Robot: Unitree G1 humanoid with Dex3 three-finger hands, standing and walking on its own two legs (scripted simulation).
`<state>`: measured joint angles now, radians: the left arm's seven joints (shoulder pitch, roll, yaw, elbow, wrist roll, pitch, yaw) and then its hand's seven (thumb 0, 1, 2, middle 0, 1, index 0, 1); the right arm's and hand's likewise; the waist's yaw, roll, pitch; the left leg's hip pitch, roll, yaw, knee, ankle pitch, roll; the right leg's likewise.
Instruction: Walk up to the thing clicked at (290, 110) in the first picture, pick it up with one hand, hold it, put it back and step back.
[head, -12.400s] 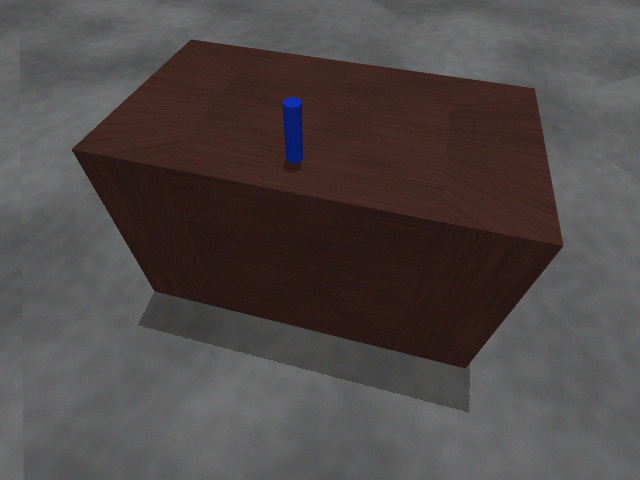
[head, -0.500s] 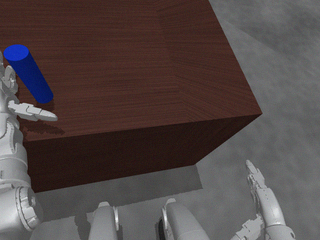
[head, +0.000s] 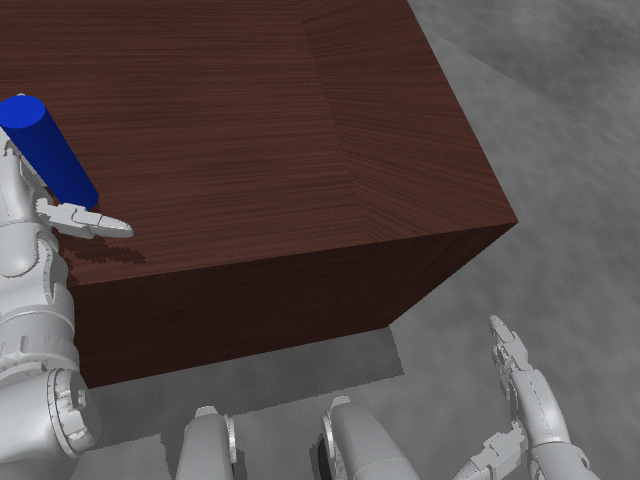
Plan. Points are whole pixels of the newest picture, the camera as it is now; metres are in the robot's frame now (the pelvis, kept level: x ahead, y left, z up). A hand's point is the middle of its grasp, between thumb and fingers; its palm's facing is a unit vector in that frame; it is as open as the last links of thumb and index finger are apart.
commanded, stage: close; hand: left
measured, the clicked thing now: (55, 161) +0.48 +0.24 +0.06
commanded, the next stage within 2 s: settle in 0.60 s
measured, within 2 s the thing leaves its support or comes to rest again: leaves its support in 0.90 s
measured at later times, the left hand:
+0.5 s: hand (80, 172) +0.49 +0.23 +0.03, palm faces +0.21 -0.98 +0.01, open 7.3 cm
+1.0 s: hand (63, 164) +0.48 +0.24 +0.05, palm faces +0.22 -0.98 -0.01, open 5.1 cm
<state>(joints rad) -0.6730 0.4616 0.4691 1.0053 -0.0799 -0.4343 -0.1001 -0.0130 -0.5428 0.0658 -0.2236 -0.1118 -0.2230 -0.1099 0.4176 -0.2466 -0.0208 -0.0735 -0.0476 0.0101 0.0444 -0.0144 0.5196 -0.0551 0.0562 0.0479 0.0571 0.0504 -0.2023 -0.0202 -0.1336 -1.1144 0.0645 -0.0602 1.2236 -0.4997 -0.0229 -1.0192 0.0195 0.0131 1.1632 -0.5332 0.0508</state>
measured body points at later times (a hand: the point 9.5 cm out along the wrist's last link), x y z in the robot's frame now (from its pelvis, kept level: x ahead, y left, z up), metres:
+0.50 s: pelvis +0.00 +0.00 +0.00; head +0.13 +0.05 +0.43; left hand +0.47 +0.28 +0.03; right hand +0.16 -0.26 +0.01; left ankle +0.04 +0.13 -0.63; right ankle +0.01 -0.15 -0.63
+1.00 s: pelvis +0.00 +0.00 +0.01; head +0.12 +0.04 +0.44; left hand +0.47 +0.29 +0.05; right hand +0.16 -0.26 +0.01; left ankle +0.04 +0.13 -0.63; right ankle +0.01 -0.15 -0.63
